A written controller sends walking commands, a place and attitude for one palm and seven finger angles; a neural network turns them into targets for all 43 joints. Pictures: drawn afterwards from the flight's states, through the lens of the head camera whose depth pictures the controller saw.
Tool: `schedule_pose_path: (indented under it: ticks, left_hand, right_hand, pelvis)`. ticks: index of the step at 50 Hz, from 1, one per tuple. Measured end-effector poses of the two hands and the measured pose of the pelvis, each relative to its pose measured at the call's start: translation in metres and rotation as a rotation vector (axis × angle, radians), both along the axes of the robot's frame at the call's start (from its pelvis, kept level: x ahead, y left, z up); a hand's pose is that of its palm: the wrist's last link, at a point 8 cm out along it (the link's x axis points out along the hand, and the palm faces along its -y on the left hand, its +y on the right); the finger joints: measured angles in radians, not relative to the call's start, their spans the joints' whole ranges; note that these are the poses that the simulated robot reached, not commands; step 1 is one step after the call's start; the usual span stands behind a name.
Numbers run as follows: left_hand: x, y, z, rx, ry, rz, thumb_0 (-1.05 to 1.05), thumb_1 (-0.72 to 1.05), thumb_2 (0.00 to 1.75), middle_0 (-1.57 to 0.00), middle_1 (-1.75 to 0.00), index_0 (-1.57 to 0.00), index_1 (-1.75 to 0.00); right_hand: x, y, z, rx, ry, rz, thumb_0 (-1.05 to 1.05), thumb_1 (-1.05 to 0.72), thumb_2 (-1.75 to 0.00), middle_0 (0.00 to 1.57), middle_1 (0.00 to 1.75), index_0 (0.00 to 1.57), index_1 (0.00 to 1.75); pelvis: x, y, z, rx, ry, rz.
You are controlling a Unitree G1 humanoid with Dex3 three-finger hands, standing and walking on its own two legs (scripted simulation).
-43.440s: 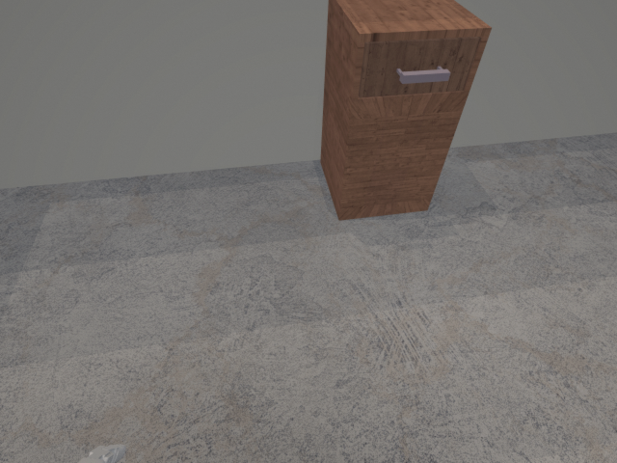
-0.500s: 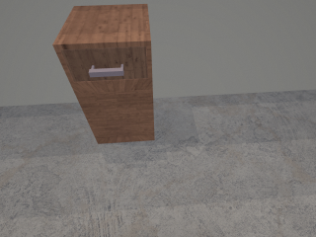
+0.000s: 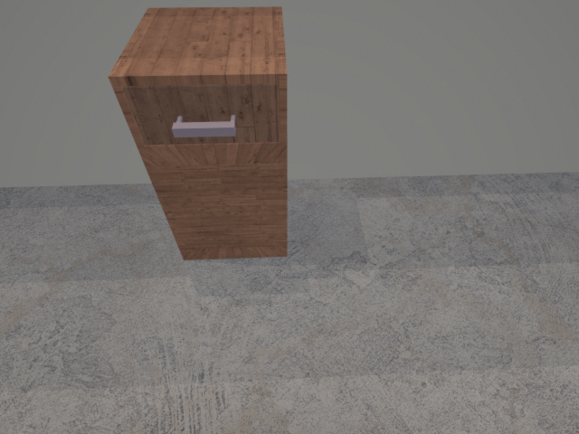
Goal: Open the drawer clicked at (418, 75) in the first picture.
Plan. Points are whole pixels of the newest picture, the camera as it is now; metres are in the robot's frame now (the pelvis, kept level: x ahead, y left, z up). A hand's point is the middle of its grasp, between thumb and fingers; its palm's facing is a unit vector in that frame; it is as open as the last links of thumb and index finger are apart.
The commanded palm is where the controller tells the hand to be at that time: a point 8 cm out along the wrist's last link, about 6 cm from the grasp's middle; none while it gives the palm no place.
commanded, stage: take the last steps up to it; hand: left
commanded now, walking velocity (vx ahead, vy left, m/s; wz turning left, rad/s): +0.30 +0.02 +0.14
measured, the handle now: (205, 124) +0.85 +0.26 -0.08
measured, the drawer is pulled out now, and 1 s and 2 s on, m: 0.00 0.00 0.00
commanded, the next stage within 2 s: come to a stop and stand still in 0.82 s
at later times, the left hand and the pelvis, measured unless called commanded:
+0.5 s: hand out of the picture +0.12 +0.23 -0.18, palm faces +0.08 -0.98 -0.18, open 7.3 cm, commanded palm none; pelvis +0.12 +0.05 +0.00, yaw +4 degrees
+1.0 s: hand (187, 342) +0.31 +0.21 -0.20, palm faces +0.12 -0.98 -0.17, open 7.3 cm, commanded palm none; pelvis +0.32 +0.03 -0.02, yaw +4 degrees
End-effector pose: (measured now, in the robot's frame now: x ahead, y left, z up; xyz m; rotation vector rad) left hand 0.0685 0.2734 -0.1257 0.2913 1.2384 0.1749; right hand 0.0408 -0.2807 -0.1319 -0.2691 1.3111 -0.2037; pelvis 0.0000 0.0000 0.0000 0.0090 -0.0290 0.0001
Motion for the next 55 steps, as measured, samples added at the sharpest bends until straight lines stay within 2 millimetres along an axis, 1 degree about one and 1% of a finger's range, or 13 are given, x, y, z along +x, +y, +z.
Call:
schedule_pose_path:
  ticks: [8,14,17,21,27,32,34,36,41,46,49,52,55]
  left_hand:
    - [-0.036,-0.008,-0.023,-0.074,0.089,0.087,0.0,0.91,0.9,-0.2,-0.3,-0.21,-0.3]
    - [-0.068,-0.006,-0.04,-0.141,0.24,0.172,0.0,0.91,0.9,-0.2,-0.3,-0.21,-0.3]
    - [-0.066,-0.001,-0.043,-0.159,0.315,0.186,0.0,0.91,0.9,-0.2,-0.3,-0.21,-0.3]
    - [-0.024,0.007,-0.034,-0.151,0.284,0.174,0.01,0.91,0.9,-0.2,-0.3,-0.2,-0.3]
    - [0.081,0.007,-0.021,-0.142,0.102,0.133,0.0,0.91,0.9,-0.19,-0.3,-0.2,-0.3]
    - [0.167,-0.006,-0.024,-0.122,-0.013,0.084,0.0,0.91,0.9,-0.19,-0.3,-0.2,-0.3]
    - [0.192,-0.012,-0.03,-0.112,-0.057,0.087,0.0,0.91,0.9,-0.19,-0.3,-0.2,-0.3]
    - [0.205,-0.019,-0.029,-0.115,-0.071,0.103,0.0,0.91,0.9,-0.19,-0.3,-0.2,-0.3]
    - [0.211,-0.019,-0.028,-0.11,-0.012,0.157,-0.01,0.94,0.9,-0.2,-0.3,-0.21,-0.3]
    - [0.212,-0.014,-0.041,-0.15,0.093,0.185,-0.01,0.94,0.9,-0.2,-0.3,-0.21,-0.3]
    - [0.223,-0.012,-0.045,-0.157,0.146,0.189,0.0,0.93,0.9,-0.2,-0.3,-0.2,-0.3]
    - [0.248,-0.015,-0.038,-0.148,0.144,0.197,0.0,0.92,0.9,-0.19,-0.3,-0.2,-0.3]
    - [0.276,-0.018,-0.031,-0.128,0.101,0.193,0.0,0.92,0.9,-0.19,-0.3,-0.2,-0.3]
  right_hand:
    - [-0.002,0.039,-0.012,0.066,0.088,0.014,0.01,-0.91,-0.9,0.2,0.3,0.2,0.3]
    - [0.034,0.077,-0.016,0.086,0.094,0.024,0.01,-0.91,-0.9,0.2,0.3,0.2,0.3]
    - [0.049,0.093,-0.021,0.082,0.06,0.016,0.01,-0.91,-0.9,0.2,0.3,0.2,0.3]
    - [0.047,0.11,-0.017,0.101,0.103,-0.014,0.0,-0.91,-0.9,0.2,0.3,0.2,0.3]
    - [0.042,0.12,-0.012,0.146,0.243,-0.038,0.0,-0.91,-0.9,0.2,0.3,0.21,0.3]
    - [0.063,0.107,-0.024,0.171,0.291,-0.081,0.01,-0.9,-0.9,0.2,0.3,0.21,0.3]
    - [0.081,0.096,-0.034,0.171,0.296,-0.084,0.01,-0.9,-0.9,0.2,0.3,0.21,0.3]
    - [0.111,0.086,-0.036,0.158,0.277,-0.068,0.01,-0.91,-0.9,0.2,0.3,0.21,0.3]
    - [0.216,0.072,-0.023,0.112,0.111,-0.009,0.01,-0.91,-0.9,0.2,0.3,0.2,0.3]
    - [0.314,0.079,-0.014,0.082,-0.076,0.061,0.01,-0.91,-0.9,0.19,0.3,0.2,0.3]
    - [0.345,0.086,-0.014,0.077,-0.115,0.075,0.0,-0.91,-0.9,0.19,0.3,0.2,0.3]
    - [0.36,0.088,-0.013,0.075,-0.079,0.087,0.0,-0.92,-0.9,0.2,0.3,0.2,0.3]
    - [0.37,0.079,-0.02,0.081,-0.02,0.09,0.0,-0.93,-0.9,0.2,0.3,0.2,0.3]
  pelvis:
    - [0.025,0.008,-0.008,-0.021,0.004,0.035]
    - [0.06,0.03,-0.015,-0.013,0.005,0.057]
    - [0.076,0.045,-0.021,-0.003,0.007,0.049]
    - [0.098,0.052,-0.012,-0.004,0.019,0.057]
    - [0.136,0.048,-0.004,-0.008,0.039,0.077]
    - [0.18,0.029,-0.015,0.005,0.039,0.081]
    - [0.197,0.022,-0.024,0.003,0.033,0.089]
    - [0.211,0.019,-0.023,-0.016,0.022,0.102]
    - [0.247,0.018,-0.013,-0.026,0.037,0.107]
    - [0.286,0.029,-0.017,-0.04,0.046,0.085]
    - [0.309,0.031,-0.018,-0.018,0.048,0.072]
    - [0.327,0.028,-0.013,-0.012,0.048,0.089]
    - [0.341,0.021,-0.012,-0.005,0.047,0.1]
